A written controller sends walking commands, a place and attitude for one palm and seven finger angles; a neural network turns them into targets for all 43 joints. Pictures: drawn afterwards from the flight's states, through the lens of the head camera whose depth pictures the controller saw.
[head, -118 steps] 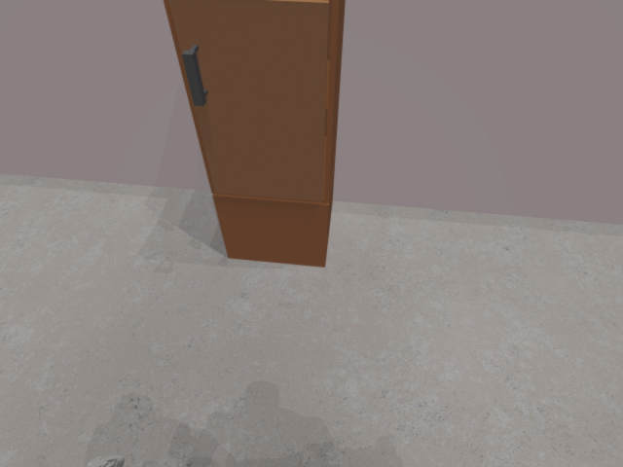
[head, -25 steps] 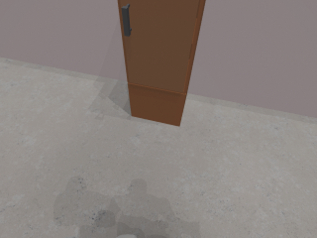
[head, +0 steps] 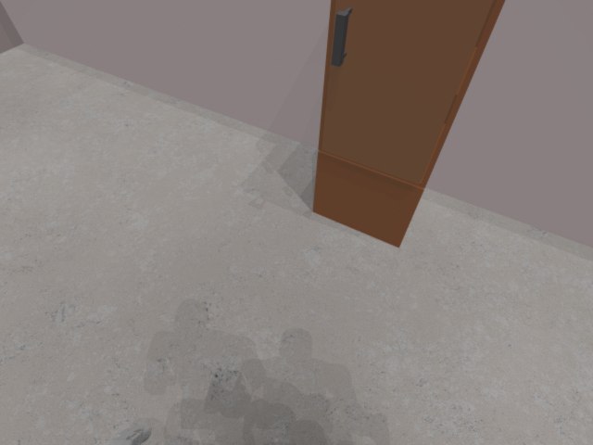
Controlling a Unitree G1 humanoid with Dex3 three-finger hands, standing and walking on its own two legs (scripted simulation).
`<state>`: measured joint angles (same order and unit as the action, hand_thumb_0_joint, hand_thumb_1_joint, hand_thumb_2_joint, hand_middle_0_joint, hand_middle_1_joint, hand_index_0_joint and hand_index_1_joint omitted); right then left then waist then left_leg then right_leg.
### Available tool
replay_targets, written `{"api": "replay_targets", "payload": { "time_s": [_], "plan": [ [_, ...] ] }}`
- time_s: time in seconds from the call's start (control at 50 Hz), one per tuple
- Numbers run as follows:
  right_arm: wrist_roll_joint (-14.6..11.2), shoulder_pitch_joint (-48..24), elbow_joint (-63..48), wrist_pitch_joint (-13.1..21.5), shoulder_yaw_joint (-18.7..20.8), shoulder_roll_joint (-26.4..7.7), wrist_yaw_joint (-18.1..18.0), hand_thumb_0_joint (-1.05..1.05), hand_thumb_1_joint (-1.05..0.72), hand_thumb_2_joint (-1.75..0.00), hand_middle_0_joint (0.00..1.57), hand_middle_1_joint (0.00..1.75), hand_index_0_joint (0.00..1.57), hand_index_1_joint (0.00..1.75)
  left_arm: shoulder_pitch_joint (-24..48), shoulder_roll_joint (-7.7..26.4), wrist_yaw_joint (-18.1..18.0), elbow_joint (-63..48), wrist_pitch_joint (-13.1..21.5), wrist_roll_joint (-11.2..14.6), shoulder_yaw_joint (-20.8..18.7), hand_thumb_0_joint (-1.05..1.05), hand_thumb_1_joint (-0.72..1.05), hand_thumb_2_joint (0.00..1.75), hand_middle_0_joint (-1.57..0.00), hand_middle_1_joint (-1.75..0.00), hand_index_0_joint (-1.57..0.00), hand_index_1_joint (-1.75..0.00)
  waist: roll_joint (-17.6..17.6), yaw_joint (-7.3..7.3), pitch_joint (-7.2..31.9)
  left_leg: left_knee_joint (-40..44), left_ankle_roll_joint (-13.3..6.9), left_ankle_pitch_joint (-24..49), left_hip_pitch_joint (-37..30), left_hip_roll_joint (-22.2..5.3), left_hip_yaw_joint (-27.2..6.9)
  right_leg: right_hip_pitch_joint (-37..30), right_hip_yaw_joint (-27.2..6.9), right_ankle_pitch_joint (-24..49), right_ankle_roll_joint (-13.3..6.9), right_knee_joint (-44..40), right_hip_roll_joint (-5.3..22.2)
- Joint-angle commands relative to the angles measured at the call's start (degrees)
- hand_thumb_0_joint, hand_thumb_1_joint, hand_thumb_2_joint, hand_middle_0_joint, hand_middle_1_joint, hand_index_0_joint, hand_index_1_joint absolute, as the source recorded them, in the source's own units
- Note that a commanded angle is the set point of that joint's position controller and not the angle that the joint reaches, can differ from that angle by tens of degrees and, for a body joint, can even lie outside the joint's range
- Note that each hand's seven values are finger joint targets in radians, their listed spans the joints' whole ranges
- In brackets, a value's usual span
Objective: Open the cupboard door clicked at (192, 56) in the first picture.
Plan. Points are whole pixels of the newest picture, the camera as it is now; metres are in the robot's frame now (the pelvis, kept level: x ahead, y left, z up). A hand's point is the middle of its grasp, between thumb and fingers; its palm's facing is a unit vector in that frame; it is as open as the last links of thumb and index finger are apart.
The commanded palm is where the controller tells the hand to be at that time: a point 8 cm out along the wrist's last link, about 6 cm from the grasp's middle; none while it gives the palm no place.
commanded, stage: walk to a spot facing it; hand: left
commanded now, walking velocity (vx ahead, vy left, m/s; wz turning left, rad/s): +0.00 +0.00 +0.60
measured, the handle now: (342, 36) +1.07 -0.11 +0.04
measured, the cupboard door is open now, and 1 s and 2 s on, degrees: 0 0 0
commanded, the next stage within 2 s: turn to face it in 0.76 s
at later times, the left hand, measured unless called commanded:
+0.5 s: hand out of the picture -0.09 +0.20 -0.18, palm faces +0.41 -0.88 -0.22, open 7.3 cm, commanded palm none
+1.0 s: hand (95, 419) +0.19 +0.33 -0.18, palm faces +0.40 -0.90 -0.16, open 7.3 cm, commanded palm none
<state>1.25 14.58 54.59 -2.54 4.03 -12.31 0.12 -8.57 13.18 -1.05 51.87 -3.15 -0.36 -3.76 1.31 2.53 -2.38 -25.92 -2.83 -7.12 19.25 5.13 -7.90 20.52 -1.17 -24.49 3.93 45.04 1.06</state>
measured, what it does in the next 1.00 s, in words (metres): walks ahead, turning left: right foot, then left foot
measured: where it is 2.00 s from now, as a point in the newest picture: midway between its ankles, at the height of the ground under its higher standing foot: (229, 431)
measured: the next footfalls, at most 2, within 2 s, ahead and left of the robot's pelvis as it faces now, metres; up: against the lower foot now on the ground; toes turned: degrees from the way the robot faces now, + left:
right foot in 0.08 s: +0.03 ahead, -0.15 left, +0.00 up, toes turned +4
left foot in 0.52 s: +0.06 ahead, +0.17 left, +0.00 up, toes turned +30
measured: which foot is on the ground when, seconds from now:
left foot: down 0.00-0.08, up 0.10-0.50, down 0.52-1.00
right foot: up 0.00-0.06, down 0.08-0.54, up 0.56-1.00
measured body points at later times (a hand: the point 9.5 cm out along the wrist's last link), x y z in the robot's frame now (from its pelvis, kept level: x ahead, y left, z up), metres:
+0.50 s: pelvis +0.02 +0.03 -0.01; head +0.05 +0.05 +0.44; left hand -0.11 +0.24 -0.16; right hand +0.21 -0.19 -0.14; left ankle +0.01 +0.15 -0.72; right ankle -0.01 -0.15 -0.74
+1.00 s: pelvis +0.18 +0.13 -0.01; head +0.20 +0.14 +0.44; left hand +0.17 +0.38 -0.16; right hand +0.22 -0.10 -0.16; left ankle +0.02 +0.15 -0.74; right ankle +0.35 +0.09 -0.72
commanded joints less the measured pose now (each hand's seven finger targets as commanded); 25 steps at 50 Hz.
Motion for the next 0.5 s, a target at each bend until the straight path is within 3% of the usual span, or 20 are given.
{"api": "replay_targets", "payload": {
  "time_s": [0.0,0.02,0.04,0.06,0.08,0.1,0.14,0.18,0.22,0.3,0.36,0.42,0.44,0.46,0.48],
  "plan": [
    [0.18,-2.12,-5.19,0.22,3.42,-12.07,-0.22,0.00,-0.90,-0.90,0.20,0.30,0.20,0.30,-6.91,5.59,-0.81,-3.43,1.56,0.11,-1.38,0.00,0.90,0.90,-0.20,-0.30,-0.20,-0.30,7.62,-2.91,5.58,8.00,-4.19,-5.90,-0.41,-11.69,-18.96,-9.16,1.46,3.93,-1.55,-13.70,-1.65],
    [-0.10,-3.20,-5.65,0.06,3.38,-11.40,0.03,0.00,-0.90,-0.90,0.20,0.30,0.20,0.30,-9.36,6.77,-0.96,-3.15,1.91,-0.06,-1.69,0.00,0.90,0.90,-0.20,-0.30,-0.20,-0.30,5.95,-4.30,5.50,5.41,-2.01,-8.57,4.22,-9.46,-16.92,-15.83,1.27,8.26,-2.03,-22.12,-0.61],
    [-0.62,-2.26,-6.16,-0.23,3.09,-8.18,0.37,0.00,-0.90,-0.90,0.20,0.30,0.20,0.30,-10.42,10.91,-1.33,-3.52,2.39,-0.76,-2.52,0.00,0.90,0.90,-0.20,-0.30,-0.20,-0.30,-4.33,-4.64,4.69,-6.20,1.80,-17.69,14.67,-4.12,-9.96,-22.52,-9.16,0.82,-5.43,-30.38,10.08],
    [-0.18,-1.02,-7.75,0.00,2.71,-5.51,0.21,0.00,-0.90,-0.90,0.20,0.30,0.20,0.30,-7.85,15.02,-1.42,-5.34,2.40,-1.47,-2.75,0.00,0.90,0.90,-0.20,-0.30,-0.20,-0.30,-18.32,-4.18,2.00,-23.61,5.65,-22.39,21.81,2.61,2.41,-18.28,-24.90,-6.66,-11.37,-36.14,25.19],
    [0.73,-1.94,-7.67,-0.06,3.36,-8.98,0.40,0.00,-0.90,-0.90,0.20,0.30,0.20,0.30,-3.30,13.79,-1.56,-6.98,2.29,-0.77,-2.16,0.00,0.90,0.90,-0.20,-0.30,-0.20,-0.30,-11.96,-2.62,1.13,-33.12,4.57,-21.52,17.01,-1.54,0.86,-7.63,-20.30,-3.07,-12.60,-35.36,25.65],
    [0.69,-1.59,-6.77,-0.66,3.35,-8.13,0.90,0.00,-0.90,-0.90,0.20,0.30,0.20,0.30,-0.85,11.99,-1.36,-7.42,2.89,-0.63,-1.97,0.00,0.90,0.90,-0.20,-0.30,-0.20,-0.30,-13.36,-1.30,0.04,-38.41,4.68,-18.10,15.48,-2.47,1.54,-4.20,-17.29,-2.47,-10.89,-35.55,20.78],
    [0.89,0.05,-5.47,-1.04,2.97,-8.01,1.89,0.00,-0.90,-0.90,0.20,0.30,0.20,0.30,0.82,8.81,-0.87,-6.91,3.74,-0.61,-0.85,0.00,0.90,0.90,-0.20,-0.30,-0.20,-0.30,-10.89,0.36,-2.66,-43.76,5.48,-11.48,15.87,-4.98,4.53,-4.07,-7.77,0.22,-8.69,-34.71,16.17],
    [0.88,-0.72,-5.37,-0.77,2.43,-7.66,2.45,0.00,-0.90,-0.90,0.20,0.30,0.20,0.30,-2.95,8.03,-0.65,-5.17,4.76,-0.53,-0.59,0.00,0.90,0.90,-0.20,-0.30,-0.20,-0.30,-11.25,-0.96,-1.56,-44.21,6.28,-8.83,18.22,-6.29,6.58,-10.11,-4.03,2.07,-8.56,-34.14,15.48],
    [0.78,-4.65,-6.13,-0.42,2.08,-7.39,2.92,0.00,-0.90,-0.90,0.20,0.30,0.20,0.30,-7.58,8.11,-0.58,-2.99,5.34,-0.67,-0.61,0.00,0.90,0.90,-0.20,-0.30,-0.20,-0.30,-9.42,-3.20,-2.58,-41.74,6.41,-8.59,20.69,-7.64,7.64,-14.18,-3.23,0.47,-8.91,-34.85,16.89],
    [0.68,-10.52,-7.05,0.12,1.15,-6.42,3.44,0.00,-0.90,-0.90,0.20,0.30,0.20,0.30,-13.34,9.40,-0.22,0.04,5.96,-1.22,-0.84,0.00,0.90,0.90,-0.20,-0.30,-0.20,-0.30,-9.84,-5.60,-3.70,-33.11,6.16,-10.76,21.22,-9.26,9.72,-18.96,-0.74,1.84,-9.45,-35.11,18.79],
    [0.34,-14.13,-7.81,0.84,0.36,-5.34,3.88,0.00,-0.90,-0.90,0.20,0.30,0.20,0.30,-15.15,10.43,0.01,1.72,6.10,-1.63,-1.23,0.00,0.90,0.90,-0.20,-0.30,-0.20,-0.30,-11.69,-6.62,-4.05,-23.58,5.11,-12.62,17.59,-9.75,11.95,-19.09,2.80,4.48,-9.22,-33.83,20.19],
    [0.06,-14.28,-8.04,1.70,-0.23,-4.49,4.04,0.00,-0.90,-0.90,0.20,0.30,0.20,0.30,-16.02,11.32,0.36,2.89,6.01,-1.89,-1.68,0.00,0.90,0.90,-0.20,-0.30,-0.20,-0.30,-13.23,-6.78,-2.92,-14.81,3.71,-15.92,9.38,-8.40,15.43,-17.09,6.37,11.41,-8.55,-30.16,20.93],
    [0.04,-12.92,-7.82,2.17,-0.31,-4.49,3.92,0.00,-0.90,-0.90,0.20,0.30,0.20,0.30,-16.06,11.91,0.41,3.00,5.97,-1.94,-2.03,0.00,0.90,0.90,-0.20,-0.30,-0.20,-0.30,-12.85,-6.16,-1.84,-11.51,3.14,-16.52,5.58,-7.99,16.07,-16.52,7.56,14.55,-8.16,-27.57,21.14],
    [0.19,-9.36,-6.99,2.61,-0.14,-5.01,3.56,0.00,-0.90,-0.90,0.20,0.30,0.20,0.30,-15.58,12.21,0.60,3.36,5.97,-1.77,-2.13,0.00,0.90,0.90,-0.20,-0.30,-0.20,-0.30,-10.92,-4.09,0.21,-7.12,2.63,-14.66,-0.87,-6.04,18.40,-15.18,10.39,18.65,-7.10,-22.83,19.88],
    [0.45,-2.47,-5.06,3.11,0.52,-7.16,2.91,0.00,-0.90,-0.90,0.20,0.30,0.20,0.30,-15.07,12.08,0.88,3.58,5.83,-1.37,-2.06,0.00,0.90,0.90,-0.20,-0.30,-0.20,-0.30,-7.46,-0.52,3.73,-1.08,1.90,-11.10,-13.47,-4.62,19.57,-10.14,14.66,21.60,-4.92,-12.41,17.65]
  ]
}}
